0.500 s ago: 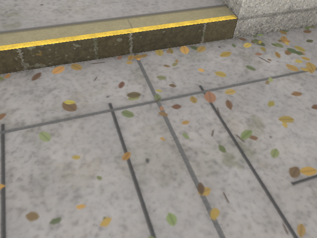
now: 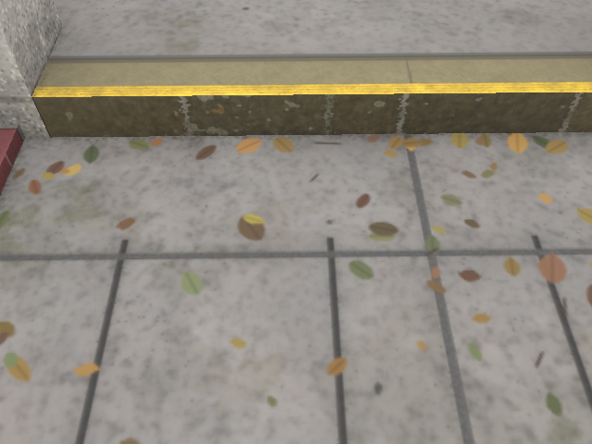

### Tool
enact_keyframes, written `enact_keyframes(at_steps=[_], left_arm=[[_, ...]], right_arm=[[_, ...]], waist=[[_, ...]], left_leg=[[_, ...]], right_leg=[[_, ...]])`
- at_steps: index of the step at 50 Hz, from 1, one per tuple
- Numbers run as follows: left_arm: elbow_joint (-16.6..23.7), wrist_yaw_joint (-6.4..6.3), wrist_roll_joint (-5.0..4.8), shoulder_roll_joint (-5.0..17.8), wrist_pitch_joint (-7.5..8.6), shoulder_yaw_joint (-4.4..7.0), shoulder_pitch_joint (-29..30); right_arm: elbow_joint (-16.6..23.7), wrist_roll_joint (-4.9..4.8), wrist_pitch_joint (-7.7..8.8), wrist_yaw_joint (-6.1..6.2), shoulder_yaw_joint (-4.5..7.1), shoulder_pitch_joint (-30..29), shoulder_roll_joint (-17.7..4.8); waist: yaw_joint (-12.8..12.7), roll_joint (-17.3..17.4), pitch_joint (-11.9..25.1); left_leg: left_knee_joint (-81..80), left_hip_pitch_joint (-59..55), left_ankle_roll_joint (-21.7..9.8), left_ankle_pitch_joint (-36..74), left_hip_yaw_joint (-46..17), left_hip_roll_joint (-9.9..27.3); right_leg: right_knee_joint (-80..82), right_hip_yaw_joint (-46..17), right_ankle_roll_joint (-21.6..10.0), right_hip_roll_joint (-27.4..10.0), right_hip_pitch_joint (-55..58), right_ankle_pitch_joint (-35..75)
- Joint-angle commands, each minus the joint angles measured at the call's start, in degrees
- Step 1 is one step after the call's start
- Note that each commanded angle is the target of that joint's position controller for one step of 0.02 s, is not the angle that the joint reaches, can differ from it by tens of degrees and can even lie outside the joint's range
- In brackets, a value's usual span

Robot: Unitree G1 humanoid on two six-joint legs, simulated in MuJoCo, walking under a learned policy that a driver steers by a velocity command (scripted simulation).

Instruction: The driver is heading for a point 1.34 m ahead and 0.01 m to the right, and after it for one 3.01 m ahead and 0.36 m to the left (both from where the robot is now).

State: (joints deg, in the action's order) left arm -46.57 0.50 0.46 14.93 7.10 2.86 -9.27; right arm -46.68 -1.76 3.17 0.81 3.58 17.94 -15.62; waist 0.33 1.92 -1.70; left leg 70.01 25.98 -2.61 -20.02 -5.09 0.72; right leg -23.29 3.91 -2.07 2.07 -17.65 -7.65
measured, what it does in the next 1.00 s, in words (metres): walks ahead: left foot, then right foot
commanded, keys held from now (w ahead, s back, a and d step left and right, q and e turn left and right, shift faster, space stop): w+q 0.18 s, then w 0.82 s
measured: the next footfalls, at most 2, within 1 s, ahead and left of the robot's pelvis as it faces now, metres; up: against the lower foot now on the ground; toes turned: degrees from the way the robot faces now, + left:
left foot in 0.38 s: +0.34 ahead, +0.19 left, +0.00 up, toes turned +13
right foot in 0.92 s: +0.70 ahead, +0.03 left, +0.00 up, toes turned +10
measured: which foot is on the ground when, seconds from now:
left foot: up 0.00-0.36, down 0.38-0.94, up 0.96-1.00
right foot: down 0.00-0.38, up 0.40-0.90, down 0.92-1.00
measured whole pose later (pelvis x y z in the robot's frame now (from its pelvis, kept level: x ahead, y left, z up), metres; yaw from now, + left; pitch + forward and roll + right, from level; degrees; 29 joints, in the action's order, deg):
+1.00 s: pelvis +0.55 +0.10 -0.02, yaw +12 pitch +3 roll +0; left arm -44.9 2.7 -0.4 15.0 6.1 2.3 -4.7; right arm -49.5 -1.1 3.8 0.3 2.9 21.5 -15.9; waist 1.9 0.5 -1.4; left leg 56.9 11.0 -1.9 -28.6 -3.5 -1.1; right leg -33.2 3.3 -3.6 0.8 -27.6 -8.6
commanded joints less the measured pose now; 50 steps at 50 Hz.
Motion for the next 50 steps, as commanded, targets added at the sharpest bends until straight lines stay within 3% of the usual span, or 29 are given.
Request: enact_keyframes(at_steps=[1,5,9,12,14,16,17,18,19,20,21,22,24,25,27,30,36,41,44,45,46,47,48,49,50], left_arm=[[1.3,0.21,-0.03,4.9,0.94,1.34,-1.6],[-0.2,0.09,-0.25,7.8,1.04,2.40,-2.9],[-0.7,-0.25,-0.39,9.4,0.08,2.62,-3.9],[-2.1,-0.11,-1.28,10.4,-0.74,2.60,-7.8],[-3.2,0.03,-1.95,11.4,-1.48,2.80,-9.4],[-3.7,-0.07,-2.38,12.6,-2.29,3.00,-9.2],[-3.8,-0.22,-2.44,13.2,-2.70,3.01,-8.3],[-3.9,-0.47,-2.16,12.3,-3.07,2.53,-8.3],[-2.5,-0.74,-0.85,9.9,-2.83,1.39,-8.6],[-0.5,0.03,0.22,1.8,-1.41,-1.11,-15.0],[-1.6,0.63,-2.05,7.4,0.31,0.00,-11.6],[0.4,0.80,-3.91,9.5,0.77,0.80,-6.2],[0.7,0.07,-1.87,8.3,0.64,0.69,-3.0],[0.4,0.09,-1.52,8.1,-0.14,0.94,-4.4],[-0.2,0.20,-1.43,6.1,-1.64,0.79,-6.6],[1.1,-0.20,-0.61,5.0,-2.76,0.66,-2.9],[3.9,0.79,-0.89,3.1,-1.92,-0.11,8.0],[6.9,2.32,-1.32,3.9,-1.13,-0.26,14.1],[6.7,2.90,-1.21,5.6,-0.66,0.35,10.8],[5.4,2.69,-1.09,6.9,-0.62,1.10,6.0],[2.7,2.19,-0.90,9.4,-0.69,2.44,-3.0],[0.9,1.55,-0.34,13.7,-0.88,3.51,-13.5],[-0.3,1.95,-0.25,16.5,-1.05,4.10,-16.2],[0.0,1.93,-1.30,10.9,-1.02,2.66,-15.4],[0.8,1.65,-1.33,9.0,-1.07,2.05,-11.0]], right_arm=[[4.6,-0.25,-0.31,-0.32,0.69,1.9,-1.7],[8.2,0.47,-0.74,-0.50,0.45,-3.3,-1.8],[10.7,0.38,0.14,-2.09,-0.08,-10.3,-1.5],[13.2,0.39,0.29,-3.04,-0.72,-15.9,-0.5],[14.7,0.33,0.32,-3.45,-0.67,-17.8,-1.2],[15.3,0.63,0.39,-3.67,-0.01,-16.8,-3.0],[14.4,0.89,0.44,-3.60,0.91,-12.3,-4.5],[11.4,0.89,0.41,-3.25,2.61,-2.8,-7.3],[9.1,0.94,0.02,-2.27,4.51,7.5,-12.2],[8.9,1.20,0.09,-1.90,5.16,8.1,-18.6],[9.4,1.25,0.65,-2.12,3.71,10.3,-13.1],[8.8,1.65,1.17,-2.37,2.83,7.3,-10.5],[9.7,1.45,1.48,-2.59,1.71,-0.9,-6.8],[10.0,1.87,1.72,-2.68,1.13,-3.0,-4.9],[9.4,1.75,2.58,-2.68,1.26,-3.4,-5.1],[7.5,1.66,3.25,-2.04,1.64,-1.8,-6.5],[4.0,1.26,2.48,-0.74,1.77,3.0,-7.9],[0.7,0.79,1.59,-0.41,2.08,6.5,-8.8],[0.1,0.70,0.85,-0.03,2.40,5.0,-9.9],[0.2,0.78,0.52,0.06,2.42,3.8,-10.3],[0.4,1.07,0.22,0.17,1.90,3.4,-9.2],[1.6,2.17,0.24,0.32,0.69,4.4,-6.8],[1.6,1.50,1.50,-0.48,-1.23,12.9,0.6],[0.9,0.43,2.66,-0.72,-0.13,8.7,-5.6],[2.8,-0.74,3.27,-0.93,0.63,2.7,-8.1]], waist=[[0.1,-5.8,2.5],[-0.3,-4.2,0.6],[-2.7,-4.1,-0.4],[-4.9,-3.9,-2.0],[-4.9,-4.4,-3.0],[-2.8,-5.9,-1.9],[0.6,-6.7,1.1],[5.3,-5.9,6.5],[9.4,-0.9,13.2],[3.1,14.5,19.7],[6.8,8.3,25.1],[6.5,6.2,16.2],[2.4,0.9,8.4],[0.2,1.4,7.4],[-1.6,1.4,6.7],[-1.5,0.2,3.0],[2.5,1.4,-0.8],[4.1,2.0,-3.0],[1.4,3.5,-0.6],[-1.4,4.0,2.5],[-5.5,3.0,8.2],[-8.6,-3.8,17.1],[-4.0,-20.1,24.2],[-6.8,-13.9,21.9],[-6.2,-10.5,13.4]], left_leg=[[-0.2,10.2,0.2,3.5,-1.7,6.9],[-7.7,16.2,1.2,10.4,-1.7,8.0],[-21.2,14.9,0.9,21.4,1.9,7.0],[-28.7,12.6,0.1,20.7,4.7,5.4],[-32.0,12.5,-1.2,16.1,5.6,4.4],[-34.7,8.5,-3.1,10.2,7.6,2.0],[-37.1,1.0,-4.3,10.2,9.3,-0.2],[-39.7,-12.6,-5.8,13.3,10.9,-3.3],[-38.1,-30.9,-8.6,16.4,0.7,3.5],[-44.7,-47.4,-18.3,8.1,-30.7,19.1],[-51.4,-48.4,-19.8,6.3,-40.0,22.0],[-51.2,-42.9,-16.7,11.9,-29.6,19.7],[-52.4,-27.1,-13.1,22.1,-16.1,14.7],[-54.4,-22.4,-12.4,24.0,-12.6,12.9],[-58.0,-18.6,-13.1,25.5,-10.0,12.3],[-61.0,-17.1,-13.1,27.6,-5.6,11.6],[-62.4,-19.4,-9.8,22.1,0.2,9.3],[-58.7,-27.8,-9.1,22.7,-1.1,13.1],[-53.5,-30.9,-7.3,34.4,-1.0,13.8],[-47.9,-30.5,-6.4,44.4,0.3,12.4],[-37.3,-26.9,-4.8,48.8,2.7,9.2],[-18.7,-14.6,-2.6,31.9,5.2,5.5],[0.5,8.6,1.1,-10.0,2.6,-5.2],[6.7,15.2,0.2,-12.6,-4.4,-2.8],[6.8,18.6,-0.5,-7.5,-2.7,0.2]], right_leg=[[14.6,-14.6,-9.7,-16.5,9.0,2.9],[16.4,-7.7,-10.8,-17.5,10.2,10.0],[15.4,0.3,-8.6,-15.7,12.4,12.9],[14.7,1.5,-8.1,-16.6,14.6,10.7],[13.5,1.3,-7.7,-18.3,18.1,11.6],[8.8,2.1,-6.8,-19.4,21.0,22.7],[2.2,3.8,-5.7,-18.6,20.9,32.4],[-9.1,6.2,-4.2,-16.2,17.3,38.3],[-26.3,7.4,-1.5,-13.6,4.0,24.9],[-47.3,3.9,2.0,-3.0,-19.1,-22.3],[-55.2,-7.7,1.2,-2.9,-24.1,-26.0],[-56.0,-7.4,0.4,-5.5,-28.8,-21.3],[-48.4,-6.9,0.1,-10.0,-24.4,-12.5],[-46.2,-7.6,0.1,-11.2,-20.5,-10.1],[-43.2,-7.2,0.9,-11.3,-17.6,-7.5],[-36.0,-7.0,2.4,-11.2,-21.3,-1.2],[-15.3,-4.7,2.5,-8.2,-21.1,15.0],[-8.3,-4.6,0.2,-6.7,-23.1,10.4],[-6.2,-2.9,-2.3,-4.5,-16.6,4.3],[-5.2,-0.8,-3.5,-2.4,-9.1,3.8],[-5.5,-0.3,-5.2,-1.6,3.8,5.5],[-7.1,-12.9,-9.1,-12.6,21.9,7.7],[0.2,-41.5,-18.2,-24.4,40.6,-6.2],[5.2,-45.2,-16.0,-23.2,39.4,-13.5],[6.2,-36.3,-13.4,-21.7,31.8,-11.8]])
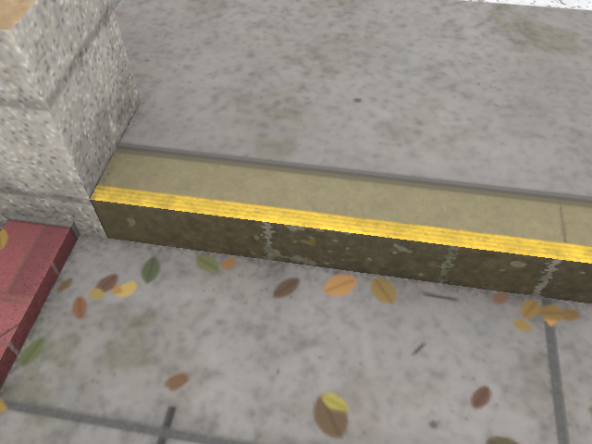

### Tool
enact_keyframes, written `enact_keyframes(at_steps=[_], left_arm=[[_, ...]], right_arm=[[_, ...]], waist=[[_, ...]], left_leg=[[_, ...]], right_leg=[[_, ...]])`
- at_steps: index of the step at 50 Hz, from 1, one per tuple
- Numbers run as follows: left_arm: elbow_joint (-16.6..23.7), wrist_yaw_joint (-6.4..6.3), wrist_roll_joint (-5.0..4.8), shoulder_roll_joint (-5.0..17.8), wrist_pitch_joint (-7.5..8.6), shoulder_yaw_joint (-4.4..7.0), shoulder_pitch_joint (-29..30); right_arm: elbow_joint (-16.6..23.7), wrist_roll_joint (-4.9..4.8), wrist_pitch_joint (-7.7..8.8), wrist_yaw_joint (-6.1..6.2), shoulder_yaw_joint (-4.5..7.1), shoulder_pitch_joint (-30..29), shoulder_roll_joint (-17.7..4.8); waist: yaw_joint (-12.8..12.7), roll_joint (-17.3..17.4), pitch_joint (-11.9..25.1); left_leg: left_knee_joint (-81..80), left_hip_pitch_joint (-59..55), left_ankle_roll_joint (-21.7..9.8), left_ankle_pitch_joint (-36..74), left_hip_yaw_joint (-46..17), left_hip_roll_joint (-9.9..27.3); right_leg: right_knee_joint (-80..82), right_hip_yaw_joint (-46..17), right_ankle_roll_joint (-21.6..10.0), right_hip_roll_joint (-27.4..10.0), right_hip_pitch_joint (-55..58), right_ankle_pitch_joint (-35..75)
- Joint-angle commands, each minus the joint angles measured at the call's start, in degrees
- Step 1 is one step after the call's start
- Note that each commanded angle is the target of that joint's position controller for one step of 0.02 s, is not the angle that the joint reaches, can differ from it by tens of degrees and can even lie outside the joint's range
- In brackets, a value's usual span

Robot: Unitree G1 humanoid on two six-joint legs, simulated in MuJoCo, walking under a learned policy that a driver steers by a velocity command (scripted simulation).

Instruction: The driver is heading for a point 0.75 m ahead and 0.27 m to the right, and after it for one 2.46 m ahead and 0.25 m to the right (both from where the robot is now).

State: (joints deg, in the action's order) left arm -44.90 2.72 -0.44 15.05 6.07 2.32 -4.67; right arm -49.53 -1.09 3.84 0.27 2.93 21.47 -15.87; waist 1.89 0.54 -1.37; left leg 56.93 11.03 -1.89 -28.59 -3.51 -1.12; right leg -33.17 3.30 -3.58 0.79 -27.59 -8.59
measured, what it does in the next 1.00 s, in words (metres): walks ahead, turning right: left foot, then right foot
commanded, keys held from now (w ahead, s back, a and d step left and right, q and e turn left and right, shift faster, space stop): w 0.22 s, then w+e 0.78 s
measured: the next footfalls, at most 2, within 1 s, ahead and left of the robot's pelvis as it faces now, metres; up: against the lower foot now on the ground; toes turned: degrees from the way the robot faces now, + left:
left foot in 0.46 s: +0.43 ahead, +0.14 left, +0.00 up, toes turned -6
right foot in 1.00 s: +0.61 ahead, -0.17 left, +0.00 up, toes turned -26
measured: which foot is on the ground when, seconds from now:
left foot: up 0.00-0.44, down 0.46-1.00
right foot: down 0.00-0.48, up 0.50-0.98, down 1.00-1.00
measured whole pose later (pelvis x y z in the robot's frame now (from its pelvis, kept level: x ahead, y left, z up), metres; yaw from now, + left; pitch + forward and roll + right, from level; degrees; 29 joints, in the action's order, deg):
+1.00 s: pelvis +0.51 -0.04 +0.00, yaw -23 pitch +2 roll +2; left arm -38.8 2.8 -1.1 15.5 2.0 3.6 -2.8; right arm -51.1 -0.9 3.2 1.5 4.5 16.7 -17.1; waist 2.9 -1.3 -1.6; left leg 27.5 -1.7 3.5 -25.9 16.1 5.2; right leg -34.5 3.3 -6.5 -1.4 -28.8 -7.8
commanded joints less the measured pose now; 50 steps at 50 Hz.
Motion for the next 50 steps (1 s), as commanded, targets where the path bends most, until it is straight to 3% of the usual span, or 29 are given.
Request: enact_keyframes(at_steps=[1,2,3,6,10,14,17,19,21,22,23,24,25,26,27,28,29,30,32,35,39,42,45,47,48,49,50], left_arm=[[0.0,-0.65,-0.11,8.1,-0.16,2.22,-11.2],[0.3,-0.56,0.38,6.8,-0.12,1.87,-8.7],[0.3,-0.52,1.05,5.7,0.13,1.49,-7.7],[-0.9,-0.64,0.58,6.6,0.88,1.73,-8.3],[-2.5,-1.83,0.22,8.4,0.30,2.20,-11.2],[-4.0,-2.35,-0.50,9.1,-0.64,2.21,-15.5],[-5.0,-2.65,-0.85,9.6,-1.57,2.35,-18.2],[-5.2,-3.08,-1.08,10.2,-2.07,2.68,-18.2],[-5.0,-3.46,-1.14,11.0,-2.41,3.15,-17.0],[-4.8,-3.46,-1.12,11.0,-2.52,3.16,-15.8],[-4.4,-3.35,-0.59,9.2,-2.46,2.54,-15.6],[-2.5,-3.23,0.86,5.3,-2.37,1.16,-15.0],[-1.3,-2.90,-0.69,-0.6,-1.17,-0.49,-23.0],[-2.4,-2.91,-2.11,6.1,-0.74,0.97,-20.3],[-1.0,-2.94,-2.59,9.4,-0.69,2.00,-15.0],[-0.7,-3.24,-2.03,8.7,-1.00,2.09,-12.8],[-0.4,-3.28,-1.25,8.0,-1.38,2.28,-12.1],[-0.3,-3.12,-1.24,7.0,-2.07,2.44,-12.8],[0.2,-3.02,-1.39,4.6,-3.25,2.23,-12.8],[2.1,-2.85,-0.83,3.9,-4.08,2.23,-9.9],[4.3,-1.46,-0.72,3.3,-3.57,1.92,-3.3],[6.9,-0.62,-0.60,2.5,-3.39,1.41,2.7],[9.0,0.09,-0.64,3.7,-3.57,1.65,5.2],[9.6,0.28,-0.50,5.4,-3.90,2.49,3.1],[9.0,0.24,-0.61,6.9,-4.03,3.37,-0.8],[6.7,-0.02,-0.79,9.0,-3.90,4.84,-9.3],[4.3,-1.03,-0.69,13.6,-4.15,6.92,-18.4]], right_arm=[[6.5,-0.94,2.78,-0.05,1.08,-4.0,-7.5],[6.8,0.15,2.58,0.21,1.38,-5.6,-7.1],[6.6,0.38,1.97,0.23,1.53,-4.2,-6.5],[6.2,0.47,0.37,0.50,1.14,-2.9,-3.9],[8.5,1.00,0.28,0.51,0.82,-10.3,-3.1],[10.5,0.87,1.32,-0.24,0.26,-18.9,-1.7],[12.0,0.34,2.13,-1.32,0.22,-23.9,-2.1],[12.8,0.16,2.82,-1.99,0.48,-25.1,-3.2],[12.1,0.20,3.40,-2.10,1.10,-22.2,-5.1],[10.8,0.30,3.66,-1.88,1.78,-17.7,-6.4],[8.5,0.55,3.83,-1.30,3.08,-9.5,-9.1],[7.2,1.52,3.72,-0.67,4.20,1.0,-13.3],[5.7,1.85,3.01,-0.97,4.99,3.5,-16.7],[6.6,1.73,2.91,-0.97,3.60,2.4,-10.5],[7.0,1.36,3.00,-0.76,2.65,-1.5,-7.6],[7.1,1.51,2.96,-0.76,2.01,-5.6,-6.2],[6.9,1.53,3.01,-0.84,1.62,-8.4,-4.7],[6.6,1.84,3.29,-0.83,1.46,-10.2,-4.1],[5.8,1.75,3.83,-0.65,1.69,-11.4,-4.4],[4.4,1.85,3.97,-0.11,2.42,-10.6,-6.3],[3.2,1.87,3.19,0.62,2.89,-9.6,-8.3],[2.3,1.28,2.47,0.95,3.22,-7.5,-9.7],[1.7,0.34,1.32,0.91,3.77,-6.8,-11.2],[1.8,-0.15,0.54,1.20,4.19,-7.6,-12.7],[1.9,-0.40,-0.05,1.40,4.34,-8.1,-13.2],[2.2,-0.59,-0.65,1.64,4.09,-8.9,-12.6],[3.1,0.79,-0.46,1.97,3.23,-7.5,-10.5]], waist=[[-5.9,-3.6,8.5],[-4.3,-2.3,5.2],[-2.4,-3.8,4.9],[-0.8,-4.6,3.4],[-2.5,-3.3,0.9],[-5.5,-3.3,-0.9],[-7.0,-3.8,-2.0],[-6.2,-4.8,-2.1],[-3.9,-6.2,-0.8],[-1.2,-6.3,1.5],[2.4,-5.2,7.2],[6.3,1.8,16.9],[2.3,19.5,23.8],[4.3,13.0,20.5],[4.2,8.9,12.6],[2.3,5.0,8.6],[0.7,5.2,5.4],[-1.0,6.2,4.0],[-2.4,5.6,2.5],[-2.5,3.6,0.8],[-0.4,2.7,-0.6],[1.6,1.8,-2.1],[1.5,2.6,-2.3],[-0.8,4.5,0.1],[-3.4,5.0,2.7],[-7.9,3.9,6.9],[-11.4,-1.1,11.6]], left_leg=[[17.0,31.4,-1.2,6.6,-2.2,5.2],[13.6,29.2,-0.9,9.6,-1.6,6.9],[11.7,25.5,-0.8,11.7,-2.0,8.4],[6.7,23.8,0.6,14.0,-0.9,9.4],[-4.9,29.2,2.3,24.8,0.1,9.8],[-18.9,26.5,2.7,33.3,2.0,7.0],[-24.9,25.4,2.9,32.8,2.1,5.2],[-28.0,23.7,2.2,30.5,1.0,4.7],[-29.9,18.4,1.1,26.5,1.0,3.9],[-31.6,11.5,0.1,25.6,2.1,2.9],[-31.2,-1.2,-1.8,25.7,1.7,3.8],[-29.1,-18.5,-5.3,25.1,-8.9,14.6],[-34.8,-35.9,-13.6,13.8,-33.4,26.4],[-39.2,-32.0,-12.1,4.6,-35.6,24.6],[-40.3,-24.6,-9.6,5.5,-26.4,22.8],[-41.8,-16.9,-8.6,12.0,-20.0,20.6],[-43.7,-11.0,-8.5,16.8,-15.2,19.1],[-45.6,-6.8,-8.0,19.8,-11.0,17.6],[-48.1,-3.0,-8.3,25.6,-4.8,16.9],[-49.7,-3.0,-9.1,30.9,1.3,17.1],[-50.4,-4.6,-7.8,31.5,8.8,15.6],[-49.4,-8.1,-7.3,33.2,11.5,16.7],[-45.6,-13.6,-5.8,39.2,13.2,18.2],[-38.3,-15.4,-4.5,56.0,14.8,18.5],[-31.2,-15.7,-3.8,64.9,15.6,18.0],[-19.6,-12.9,-2.3,67.1,17.3,15.8],[-3.1,0.7,0.6,51.4,17.2,13.5]], right_leg=[[17.2,-29.2,-10.6,-18.6,33.0,-4.5],[18.8,-24.8,-10.3,-16.7,26.0,1.2],[20.3,-21.7,-9.9,-15.1,22.1,4.3],[24.2,-16.0,-11.0,-13.7,17.5,8.8],[26.1,-11.0,-10.1,-12.5,19.3,12.8],[25.7,-8.8,-8.2,-10.6,20.6,11.2],[23.2,-10.9,-8.1,-12.1,23.6,9.3],[20.8,-13.3,-7.4,-13.7,25.8,8.8],[17.4,-15.1,-6.3,-14.5,26.9,11.0],[13.0,-14.5,-5.2,-13.2,25.9,15.9],[3.5,-12.4,-3.5,-9.8,22.1,18.7],[-14.6,-9.0,-1.2,-4.9,11.2,5.3],[-32.6,-6.3,1.6,2.6,-10.6,-24.5],[-39.6,-11.8,1.4,-0.8,-16.1,-24.2],[-40.5,-11.1,0.9,-3.1,-18.1,-18.5],[-39.3,-9.9,1.2,-5.6,-15.7,-13.8],[-36.8,-9.9,1.5,-7.2,-13.7,-10.7],[-35.3,-10.1,1.7,-8.5,-10.5,-8.9],[-33.9,-9.1,2.5,-9.0,-8.9,-7.0],[-28.8,-9.2,3.7,-9.4,-12.2,-1.5],[-15.6,-6.4,3.7,-8.5,-11.2,9.1],[-9.0,-3.5,2.7,-7.6,-10.6,10.1],[-5.5,-1.5,0.7,-6.3,-10.2,4.5],[-4.8,1.4,-1.6,-3.2,-5.0,-1.7],[-3.4,3.1,-3.1,-0.7,0.1,-3.8],[1.5,4.3,-5.2,2.5,11.1,-0.1],[2.4,-3.6,-7.8,-0.6,28.8,4.3]])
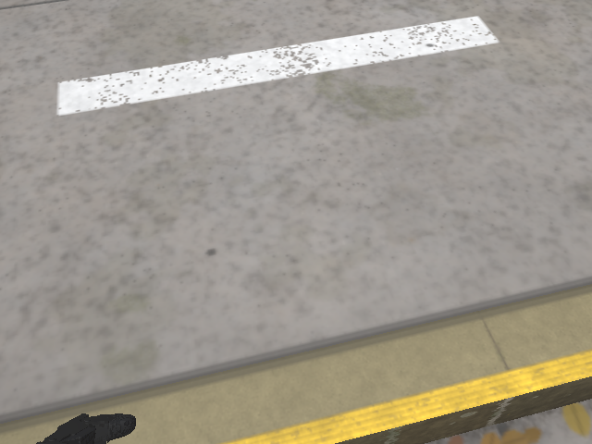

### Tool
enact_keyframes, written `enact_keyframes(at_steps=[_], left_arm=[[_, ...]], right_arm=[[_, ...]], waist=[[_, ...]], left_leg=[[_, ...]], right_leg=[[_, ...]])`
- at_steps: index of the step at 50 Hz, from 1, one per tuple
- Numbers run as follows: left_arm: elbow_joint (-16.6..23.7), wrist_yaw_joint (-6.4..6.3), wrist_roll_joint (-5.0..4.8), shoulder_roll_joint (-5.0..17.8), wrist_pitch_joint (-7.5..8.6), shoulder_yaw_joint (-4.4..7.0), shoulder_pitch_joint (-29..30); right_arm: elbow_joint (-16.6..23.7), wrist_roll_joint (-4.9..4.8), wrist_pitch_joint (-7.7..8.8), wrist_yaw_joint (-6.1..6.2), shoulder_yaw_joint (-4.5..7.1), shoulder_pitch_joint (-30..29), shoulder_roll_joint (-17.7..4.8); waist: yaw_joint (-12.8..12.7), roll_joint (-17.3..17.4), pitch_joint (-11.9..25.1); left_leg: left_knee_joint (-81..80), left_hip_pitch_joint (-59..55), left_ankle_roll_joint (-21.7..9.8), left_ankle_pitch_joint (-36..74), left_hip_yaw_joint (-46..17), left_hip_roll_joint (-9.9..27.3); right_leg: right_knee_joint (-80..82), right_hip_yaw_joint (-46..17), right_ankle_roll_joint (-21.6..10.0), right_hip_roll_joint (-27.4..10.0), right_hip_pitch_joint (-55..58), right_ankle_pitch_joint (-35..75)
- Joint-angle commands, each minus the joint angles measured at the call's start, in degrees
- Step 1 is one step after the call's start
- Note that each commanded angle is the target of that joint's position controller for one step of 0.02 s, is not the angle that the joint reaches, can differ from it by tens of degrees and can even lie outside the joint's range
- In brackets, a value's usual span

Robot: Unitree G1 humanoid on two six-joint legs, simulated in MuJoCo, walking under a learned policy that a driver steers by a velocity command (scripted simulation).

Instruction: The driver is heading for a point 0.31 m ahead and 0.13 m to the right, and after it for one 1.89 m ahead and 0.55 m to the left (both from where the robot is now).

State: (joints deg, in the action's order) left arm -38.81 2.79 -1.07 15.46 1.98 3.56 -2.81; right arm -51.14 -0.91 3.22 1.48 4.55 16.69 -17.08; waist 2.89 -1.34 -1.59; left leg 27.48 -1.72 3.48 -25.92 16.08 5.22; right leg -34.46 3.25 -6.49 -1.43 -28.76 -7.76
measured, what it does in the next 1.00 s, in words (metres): climbs: left foot 0.16 m higher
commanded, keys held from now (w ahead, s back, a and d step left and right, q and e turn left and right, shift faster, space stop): w+e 0.18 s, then w+q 0.82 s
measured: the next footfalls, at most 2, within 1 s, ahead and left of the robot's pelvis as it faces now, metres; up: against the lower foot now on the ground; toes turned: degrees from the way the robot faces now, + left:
left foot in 0.60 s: +0.53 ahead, +0.08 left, +0.16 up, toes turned +0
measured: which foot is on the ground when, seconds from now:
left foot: down 0.00-0.00, up 0.02-0.58, down 0.60-1.00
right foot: down 0.00-0.62, up 0.64-1.00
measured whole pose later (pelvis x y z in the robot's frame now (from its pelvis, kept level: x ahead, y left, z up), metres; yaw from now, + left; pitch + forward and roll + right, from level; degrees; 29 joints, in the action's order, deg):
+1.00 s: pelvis +0.58 +0.04 +0.19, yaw +12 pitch +5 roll -2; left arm -34.3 0.9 0.0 11.7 5.6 -1.8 0.3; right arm -46.4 -1.3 4.2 0.3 0.2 24.6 -10.5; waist 4.5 -2.1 2.2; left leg 18.6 6.2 -6.5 -15.3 -10.7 -6.8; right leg -42.2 -2.2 0.3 -2.0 -45.1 2.7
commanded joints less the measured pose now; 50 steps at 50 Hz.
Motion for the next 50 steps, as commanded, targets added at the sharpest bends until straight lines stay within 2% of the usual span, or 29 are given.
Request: enact_keyframes(at_steps=[1,2,3,6,9,11,13,15,19,21,23,24,25,27,28,29,30,31,32,33,34,35,36,37,39,41,44,46,50], left_arm=[[-1.4,-1.59,-0.24,20.6,0.17,6.63,-18.8],[0.6,-1.26,0.39,16.3,1.04,5.18,-21.5],[0.2,-1.10,0.57,13.2,1.88,4.32,-19.6],[2.8,-1.81,0.75,8.0,2.03,2.44,-8.7],[3.2,-2.63,0.91,9.0,2.22,2.62,-8.3],[1.8,-3.43,0.89,8.2,1.49,2.28,-11.4],[-1.9,-3.50,1.38,5.4,0.78,1.13,-19.0],[-5.1,-3.19,0.40,4.7,-0.05,0.10,-23.6],[-12.6,-3.16,2.00,1.5,-1.52,-1.82,-33.8],[-13.0,-3.74,2.33,0.1,-1.73,-2.83,-29.3],[-11.8,-4.71,1.31,1.0,-1.57,-3.46,-22.5],[-12.5,-5.31,1.22,2.9,-0.99,-3.04,-23.2],[-13.3,-5.54,0.19,5.6,-0.48,-2.25,-21.6],[-13.0,-5.38,-1.11,10.6,0.06,-1.26,-21.3],[-13.5,-5.66,-0.46,14.1,-0.59,-0.44,-22.1],[-13.7,-5.45,0.80,14.2,-1.39,-0.48,-20.7],[-12.2,-5.88,2.03,13.1,-1.10,-0.39,-21.3],[-9.3,-4.65,2.25,5.2,0.27,-1.57,-23.6],[-8.9,-1.15,3.87,4.2,3.11,-1.66,-21.6],[-8.1,1.38,1.61,4.5,4.43,-0.55,-20.4],[-4.0,1.72,0.46,2.6,4.57,-1.49,-10.9],[-0.3,1.50,1.40,-1.1,4.65,-2.71,-3.7],[0.6,1.04,1.64,-2.4,4.19,-3.33,-6.6],[0.9,0.72,1.59,-2.8,3.73,-3.95,-9.8],[2.3,-0.34,1.63,-3.6,3.20,-5.12,-12.1],[4.4,-1.45,2.55,-0.9,3.19,-5.20,-9.4],[8.0,-3.15,4.01,0.9,4.10,-4.34,1.8],[9.6,-3.19,2.34,-0.9,4.45,-4.59,7.9],[10.2,-1.26,-0.06,1.2,5.04,-3.23,14.2]], right_arm=[[8.3,3.06,1.72,-0.12,-1.25,2.3,-0.1],[8.3,0.88,4.23,-1.17,-1.07,-2.1,-4.2],[10.2,-1.41,5.36,-1.77,-0.18,-8.3,-7.2],[9.3,1.34,4.83,-0.83,0.14,-7.8,-7.4],[10.1,2.45,2.99,-0.79,-0.11,-6.7,-5.0],[9.1,2.20,1.88,-1.04,-1.61,-5.1,-0.9],[7.0,0.74,0.42,-1.37,-1.42,-3.6,-0.9],[8.9,-1.00,-0.32,-1.33,-1.69,-6.4,-0.3],[14.5,-3.19,1.26,-1.99,-5.64,-17.2,7.8],[18.6,-2.43,1.76,-2.50,-7.50,-20.0,9.5],[24.6,-0.13,2.00,-2.94,-8.87,-24.4,9.3],[26.8,1.65,1.53,-3.43,-9.43,-25.4,9.4],[28.0,1.86,1.61,-2.79,-8.82,-23.6,8.7],[25.3,1.26,2.23,-2.95,-6.79,-14.9,3.6],[24.0,0.99,1.68,-3.12,-5.71,-10.5,1.6],[22.2,0.05,0.96,-3.51,-4.37,-4.2,-1.9],[19.7,0.23,0.23,-4.32,-2.60,1.8,-6.3],[16.4,2.51,0.24,-4.92,-1.06,7.3,-13.3],[14.4,3.63,-1.09,-2.80,-0.81,11.4,-11.9],[13.1,3.14,-0.49,-2.21,-2.03,10.0,-6.2],[11.2,1.40,0.22,-2.80,-2.72,8.0,-2.6],[8.0,1.33,0.83,-3.60,-4.01,6.9,1.8],[7.4,2.32,1.53,-3.94,-4.62,3.2,4.1],[6.8,2.16,1.79,-4.37,-5.00,1.5,6.0],[5.7,0.43,1.68,-4.66,-4.48,-0.5,4.5],[7.3,-0.29,1.83,-4.30,-3.75,-3.1,1.9],[7.2,-0.11,2.34,-2.62,-2.87,3.0,-1.1],[6.3,-0.49,1.99,-1.19,-2.09,8.9,-2.7],[6.3,-0.74,0.63,-0.22,-1.40,12.8,-3.3]], waist=[[-4.8,-16.4,14.8],[-9.1,-8.9,23.5],[-9.9,-4.6,15.8],[-2.7,0.6,6.9],[-0.8,0.2,6.6],[-1.5,-4.1,8.6],[-4.5,-6.8,7.4],[-5.6,-5.6,2.1],[-9.4,-2.8,-6.9],[-6.4,0.4,-9.5],[-3.8,-0.4,-9.4],[-3.2,-1.7,-3.6],[-0.8,-5.3,0.4],[3.7,-6.7,11.2],[6.0,-11.8,14.7],[9.4,-14.1,15.6],[10.4,-11.6,18.7],[5.6,18.3,23.9],[5.8,24.6,31.0],[3.6,13.2,23.8],[2.7,3.9,9.5],[0.3,-0.9,1.1],[-4.7,-2.9,0.6],[-6.5,1.0,0.1],[-9.6,1.6,-0.7],[-10.2,-1.1,-1.7],[-3.8,4.4,2.3],[0.1,5.1,3.7],[3.3,8.3,2.5]], left_leg=[[46.9,41.6,-0.7,-5.9,-5.5,-4.3],[53.7,47.7,-1.7,-9.7,-19.9,-5.9],[52.3,52.5,-3.3,-2.8,-20.8,-3.1],[39.6,40.9,-3.3,7.1,-21.1,2.2],[35.1,36.1,-0.8,10.8,-18.9,0.5],[39.0,37.8,0.9,12.3,-15.7,-0.6],[57.0,48.9,1.4,7.9,-14.3,-0.5],[81.4,71.1,0.1,-2.1,-16.6,0.5],[108.6,101.2,-3.5,-10.4,-22.9,-4.7],[100.9,100.8,-4.2,-6.4,-22.0,-5.2],[77.5,81.3,-2.8,6.0,-12.2,-3.6],[71.2,61.7,-3.9,12.7,-7.1,-2.4],[65.8,50.7,-4.9,14.5,-8.3,-0.7],[54.4,32.7,-8.6,10.3,-2.0,-7.4],[49.1,32.8,-9.6,3.3,-2.2,-9.8],[37.8,32.0,-11.8,1.4,-5.1,-11.3],[30.3,23.2,-13.7,4.1,-17.0,-11.3],[12.2,4.7,-23.0,10.8,-50.5,1.5],[-7.2,-5.0,-26.5,13.6,-77.6,8.5],[-8.1,0.0,-23.5,5.7,-75.9,9.8],[-5.2,10.8,-20.4,0.8,-67.7,7.5],[-3.6,22.2,-18.9,2.1,-59.1,4.7],[-2.5,28.3,-16.1,5.2,-48.6,2.2],[-2.5,30.6,-15.5,9.4,-42.8,-1.0],[-5.3,29.9,-15.0,12.3,-35.4,-2.9],[-9.0,34.1,-14.9,14.9,-29.4,-6.1],[-14.2,28.9,-15.3,29.6,-29.5,-5.7],[-14.7,19.2,-13.7,31.6,-30.6,-4.4],[-13.3,2.2,-14.1,29.0,-37.6,0.6]], right_leg=[[6.9,-34.1,-15.2,-13.6,48.7,3.2],[15.5,-49.0,-18.6,-18.2,52.1,-4.2],[17.0,-41.1,-15.3,-16.3,47.8,-3.3],[19.4,-26.4,-10.6,-10.9,24.8,10.4],[19.8,-19.4,-10.8,-7.9,17.3,26.3],[20.0,-16.1,-10.6,-8.0,20.4,28.7],[20.1,-19.5,-11.5,-10.6,27.0,23.2],[18.9,-22.4,-11.6,-14.3,33.8,8.7],[14.7,-20.7,-7.3,-17.7,42.2,4.9],[17.1,-14.1,-3.4,-15.7,33.4,-0.3],[26.4,-6.4,-1.6,-9.2,9.8,-4.6],[35.3,-4.2,-3.6,-10.2,0.7,4.3],[38.2,-3.5,-3.5,-11.2,3.3,14.0],[27.4,1.7,-3.8,-10.6,16.8,74.9],[19.6,0.7,-3.3,-13.2,28.9,97.2],[8.0,0.5,-2.1,-14.1,38.3,107.7],[-6.4,-1.1,-1.5,-12.5,36.7,103.9],[-29.6,-5.3,1.9,-0.4,15.0,39.9],[-50.6,-14.0,3.1,10.4,2.6,-4.0],[-61.6,-17.7,2.3,8.1,-6.4,-6.7],[-62.4,-14.3,1.0,6.1,-13.0,-8.5],[-68.6,-11.6,-0.1,4.8,-16.8,-11.1],[-68.2,-11.6,-1.8,1.7,-14.4,-8.6],[-72.5,-10.3,-2.5,1.2,-14.4,-9.5],[-71.2,-8.8,-1.9,-0.4,-21.1,-5.7],[-50.2,-5.9,0.4,-3.2,-18.5,-1.0],[-31.1,-0.4,4.8,-1.2,-12.3,9.3],[-16.8,-1.1,6.5,0.2,-12.5,12.9],[2.1,-3.6,7.7,2.4,-15.1,11.6]])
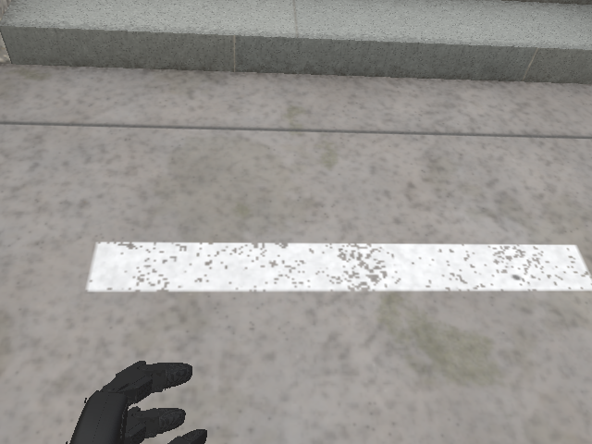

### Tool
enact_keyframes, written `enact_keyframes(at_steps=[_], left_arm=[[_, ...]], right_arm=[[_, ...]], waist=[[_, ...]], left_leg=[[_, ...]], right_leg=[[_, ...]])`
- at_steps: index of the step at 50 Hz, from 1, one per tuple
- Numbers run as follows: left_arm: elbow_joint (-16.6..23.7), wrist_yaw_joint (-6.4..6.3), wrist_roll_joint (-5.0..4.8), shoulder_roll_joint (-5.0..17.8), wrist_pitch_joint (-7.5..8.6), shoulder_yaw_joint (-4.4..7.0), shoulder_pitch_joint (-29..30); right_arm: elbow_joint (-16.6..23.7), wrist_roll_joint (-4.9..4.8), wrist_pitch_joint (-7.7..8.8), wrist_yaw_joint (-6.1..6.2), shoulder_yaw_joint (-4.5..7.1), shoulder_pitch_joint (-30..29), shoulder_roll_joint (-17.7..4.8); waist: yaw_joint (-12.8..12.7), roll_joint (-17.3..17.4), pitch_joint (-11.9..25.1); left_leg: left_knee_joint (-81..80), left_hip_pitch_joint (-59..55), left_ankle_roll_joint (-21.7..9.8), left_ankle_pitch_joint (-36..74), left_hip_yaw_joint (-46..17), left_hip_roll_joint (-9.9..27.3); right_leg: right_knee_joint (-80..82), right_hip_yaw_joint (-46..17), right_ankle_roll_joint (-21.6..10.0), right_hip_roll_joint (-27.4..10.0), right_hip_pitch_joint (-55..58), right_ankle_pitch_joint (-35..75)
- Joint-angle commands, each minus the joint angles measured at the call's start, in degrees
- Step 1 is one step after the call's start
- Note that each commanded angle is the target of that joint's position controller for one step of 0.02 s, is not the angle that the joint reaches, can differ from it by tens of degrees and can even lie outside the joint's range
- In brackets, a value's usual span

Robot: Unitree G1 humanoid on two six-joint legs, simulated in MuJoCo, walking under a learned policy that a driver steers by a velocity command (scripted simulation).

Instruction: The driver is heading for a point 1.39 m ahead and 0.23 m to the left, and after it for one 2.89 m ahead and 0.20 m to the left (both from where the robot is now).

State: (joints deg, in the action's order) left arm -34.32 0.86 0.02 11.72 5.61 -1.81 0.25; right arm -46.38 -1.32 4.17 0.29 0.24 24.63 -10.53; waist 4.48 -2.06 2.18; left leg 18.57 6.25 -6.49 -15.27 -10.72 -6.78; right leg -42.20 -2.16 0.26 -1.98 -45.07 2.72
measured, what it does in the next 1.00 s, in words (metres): walks ahead, turning left: right foot, then left foot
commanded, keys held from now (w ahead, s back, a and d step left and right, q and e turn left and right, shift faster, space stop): w+q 0.52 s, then w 0.48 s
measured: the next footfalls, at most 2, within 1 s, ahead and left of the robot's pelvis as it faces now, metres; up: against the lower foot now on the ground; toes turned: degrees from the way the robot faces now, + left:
right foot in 0.14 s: +0.29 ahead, -0.12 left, +0.00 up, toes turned +10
left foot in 0.68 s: +0.52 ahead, +0.21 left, +0.00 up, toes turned +25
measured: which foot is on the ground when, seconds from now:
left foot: down 0.00-0.14, up 0.16-0.66, down 0.68-1.00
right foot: up 0.00-0.12, down 0.14-0.70, up 0.72-1.00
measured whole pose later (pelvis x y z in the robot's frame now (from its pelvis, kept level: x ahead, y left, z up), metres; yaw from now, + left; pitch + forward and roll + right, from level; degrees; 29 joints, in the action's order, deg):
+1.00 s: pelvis +0.55 +0.13 +0.00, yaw +25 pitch +2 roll +1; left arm -43.3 0.1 0.0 16.4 3.8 2.7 -7.7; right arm -43.4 0.0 4.2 -0.9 3.4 19.7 -14.8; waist 2.7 -2.6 -0.2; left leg 15.9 6.3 -4.1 -11.5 0.8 -4.4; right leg -48.3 -2.6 2.1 -8.2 -40.7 -2.1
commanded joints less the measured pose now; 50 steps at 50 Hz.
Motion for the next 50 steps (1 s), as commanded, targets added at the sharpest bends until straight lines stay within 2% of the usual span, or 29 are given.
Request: enact_keyframes(at_steps=[1,3,5,6,7,8,9,10,11,12,13,14,15,19,23,27,29,32,33,34,35,36,37,38,39,40,42,44,50], left_arm=[[5.5,1.04,-1.08,5.7,1.70,2.63,10.9],[5.0,1.23,-1.10,6.8,2.23,3.41,10.1],[3.1,0.86,-0.88,8.9,2.70,4.87,4.3],[1.5,0.38,-0.77,10.6,2.89,5.85,-2.1],[-0.1,-0.21,0.01,12.6,2.86,6.55,-11.4],[-0.7,-1.03,0.36,16.0,2.32,7.17,-20.2],[-1.8,-0.90,1.01,15.9,1.80,7.27,-20.0],[0.0,-1.33,0.52,9.4,1.30,6.32,-17.3],[0.2,-1.78,0.07,7.0,1.12,5.80,-14.7],[-0.4,-1.62,0.26,8.0,1.00,5.68,-13.4],[-1.3,-1.40,0.59,8.2,0.97,5.73,-13.0],[-2.0,-1.31,1.08,7.9,1.11,5.64,-13.1],[-2.8,-1.14,0.88,7.6,1.38,5.79,-13.3],[-5.7,-0.57,0.14,9.4,1.94,6.68,-14.0],[-7.1,-0.64,0.73,11.5,1.52,7.13,-14.1],[-10.1,-1.06,-0.35,13.1,0.40,7.29,-20.0],[-11.6,-0.86,-0.99,13.5,-0.44,7.31,-22.1],[-12.3,-1.25,-1.56,15.9,-1.41,7.77,-21.6],[-12.4,-1.54,-1.69,16.3,-1.84,7.71,-20.6],[-11.9,-2.02,-1.43,15.5,-1.81,7.26,-20.2],[-9.1,-1.65,0.62,9.4,-0.88,5.11,-24.0],[-9.9,-0.71,0.12,8.7,0.68,4.27,-25.8],[-8.7,-0.16,-2.32,13.1,1.30,5.91,-19.6],[-6.9,-0.25,-2.88,12.0,1.51,5.48,-15.2],[-7.0,-0.71,-1.80,11.0,1.34,5.38,-14.2],[-7.4,-0.89,-0.85,11.2,0.67,5.78,-15.2],[-8.5,-0.82,-0.57,9.3,-0.90,5.61,-18.5],[-8.2,-1.12,-0.15,8.6,-1.80,5.54,-17.4],[-5.7,-0.32,-0.21,6.5,-0.97,4.59,-5.2]], right_arm=[[1.5,-0.56,-0.70,1.07,3.06,4.9,-9.9],[1.7,-0.70,-1.73,1.29,3.29,3.5,-10.1],[2.8,-0.09,-2.32,1.44,3.94,0.6,-11.3],[3.9,0.19,-2.41,1.15,4.07,-1.9,-11.6],[6.1,1.00,-2.11,0.37,3.79,-4.9,-11.0],[7.4,2.95,-1.46,0.05,2.54,-3.1,-6.8],[8.1,0.01,-1.06,-0.26,1.42,7.5,-4.1],[6.2,-0.82,-1.26,0.35,2.50,5.5,-10.6],[7.5,-0.45,-1.46,0.26,3.61,-2.2,-14.0],[8.8,-0.12,-1.31,0.27,3.74,-6.2,-13.2],[9.9,0.20,-0.99,0.04,3.90,-8.3,-12.1],[10.4,-0.40,-1.07,-0.29,3.77,-7.8,-10.6],[10.4,-0.94,-1.27,-0.36,3.58,-7.1,-9.3],[12.4,-0.36,-2.24,-0.58,3.34,-11.0,-7.8],[13.2,-0.16,-1.68,-1.59,3.19,-17.0,-8.0],[16.0,-0.40,-1.07,-3.11,2.40,-26.2,-6.4],[17.5,-0.55,-0.94,-3.55,2.34,-28.6,-6.2],[17.8,0.30,-1.17,-3.58,4.02,-24.4,-9.6],[16.0,0.45,-1.33,-3.33,5.37,-16.7,-11.9],[13.6,0.58,-1.58,-2.36,7.00,-7.4,-15.2],[12.3,1.52,-1.58,-1.44,8.25,-0.5,-21.6],[12.3,0.89,-1.26,-1.42,7.37,0.8,-19.5],[11.9,1.21,-1.13,-1.69,6.27,-0.6,-15.9],[11.6,0.89,-0.85,-1.74,5.73,-4.5,-14.2],[11.3,0.81,-0.51,-1.89,5.12,-8.3,-12.3],[11.6,1.13,-0.17,-2.03,4.59,-10.9,-10.5],[11.2,1.40,0.62,-2.17,4.53,-12.5,-10.0],[9.8,1.44,1.44,-2.01,4.84,-11.9,-11.2],[6.5,1.00,0.97,-0.59,5.24,-7.5,-13.1]], waist=[[1.5,9.2,-1.2],[0.5,9.3,-1.9],[-2.4,10.7,0.0],[-5.6,10.5,3.6],[-9.9,9.3,11.6],[-10.9,-0.1,19.4],[-5.3,-21.9,24.0],[-7.0,-11.5,17.4],[-8.5,-3.2,8.8],[-7.5,2.1,3.4],[-6.6,2.3,0.3],[-5.3,0.5,-0.8],[-4.8,-1.2,-1.3],[-4.3,-1.3,-4.4],[-6.0,0.2,-4.9],[-10.1,0.7,-6.0],[-10.2,0.2,-6.5],[-5.3,-3.8,-2.2],[-0.5,-3.8,2.0],[3.9,-2.7,6.6],[2.6,9.2,15.4],[1.9,12.3,25.7],[3.3,7.6,19.4],[1.6,6.3,10.2],[-1.3,3.1,5.0],[-3.6,4.2,2.8],[-6.2,5.8,1.9],[-6.7,5.5,0.0],[-2.4,5.4,-3.6]], left_leg=[[-3.3,-8.0,-4.0,18.9,-12.3,13.6],[-1.1,-9.0,-3.5,20.2,-13.4,14.1],[5.1,-8.5,-2.6,33.1,-13.3,13.0],[11.9,-6.9,-1.4,38.6,-11.8,11.2],[22.8,0.4,-0.4,36.1,-11.0,9.5],[37.4,10.8,0.8,11.3,-6.0,4.5],[52.8,31.2,4.0,-19.0,-1.8,-0.3],[59.8,35.4,4.7,-14.0,-2.0,5.7],[60.1,35.3,5.3,-8.0,0.0,7.4],[59.5,33.9,5.7,-4.8,1.6,9.0],[57.7,33.8,5.8,-2.4,1.8,10.2],[56.9,32.6,5.6,-1.3,2.1,11.4],[55.6,32.5,5.7,-1.3,3.1,12.3],[50.6,37.5,7.2,1.6,4.1,14.3],[35.5,35.5,7.0,14.1,6.5,13.9],[23.2,35.0,5.3,17.8,10.4,12.2],[19.3,34.2,3.9,14.3,11.6,10.8],[16.0,23.6,0.5,5.3,15.1,5.5],[12.3,12.9,-1.3,7.7,15.6,3.8],[11.5,-3.0,-3.2,12.7,12.4,5.0],[14.2,-28.8,-10.8,17.1,-11.7,20.9],[5.1,-34.6,-17.7,13.3,-34.7,30.2],[3.2,-29.3,-14.4,11.9,-26.6,27.5],[2.1,-19.1,-12.0,14.7,-17.2,24.8],[0.6,-9.8,-10.1,18.5,-11.2,22.1],[-1.5,-3.0,-9.1,20.7,-7.1,20.0],[-5.8,3.9,-9.4,19.6,-4.3,18.8],[-8.2,6.7,-9.8,21.5,-1.2,18.5],[-9.1,5.0,-6.2,18.7,5.8,15.6]], right_leg=[[12.4,0.8,0.5,3.0,2.7,1.4],[17.4,-0.4,-0.3,3.8,8.6,0.6],[19.4,-0.3,-1.7,5.1,19.1,-3.5],[21.2,-0.1,-3.2,4.2,28.3,-2.6],[17.4,-4.3,-6.8,-1.8,44.8,-2.9],[13.6,-14.6,-9.4,-12.4,60.6,-1.6],[19.9,-41.6,-19.4,-24.0,74.7,-11.9],[23.1,-41.0,-16.9,-22.6,67.0,-23.0],[24.7,-30.3,-13.8,-19.8,56.8,-22.5],[26.6,-23.8,-12.6,-17.1,48.5,-15.8],[28.1,-19.2,-12.2,-14.6,44.0,-11.6],[29.7,-14.7,-11.5,-12.7,41.1,-9.3],[31.0,-11.9,-11.4,-11.7,40.0,-8.4],[33.3,-4.2,-12.2,-11.7,37.0,0.6],[33.4,4.1,-10.3,-9.5,37.6,6.0],[32.1,7.1,-9.0,-11.4,45.0,8.9],[30.9,7.5,-9.0,-13.0,48.9,13.2],[21.6,9.3,-7.9,-13.9,52.5,38.1],[12.7,10.9,-6.5,-12.9,50.6,41.9],[0.8,12.2,-4.7,-11.0,41.2,35.2],[-22.1,12.3,-1.5,-3.9,16.6,-2.8],[-35.8,1.4,-0.4,2.8,6.7,-36.9],[-38.4,-3.0,-0.8,-0.5,1.5,-33.9],[-35.4,-1.4,-1.1,-2.7,0.1,-29.2],[-30.8,-0.7,-0.8,-4.9,2.0,-25.4],[-27.7,-1.0,-0.5,-6.3,6.0,-23.0],[-24.9,-1.1,0.5,-6.9,11.0,-20.0],[-21.3,-0.8,1.7,-7.1,10.0,-16.3],[0.7,0.6,1.8,-5.1,8.9,2.5]])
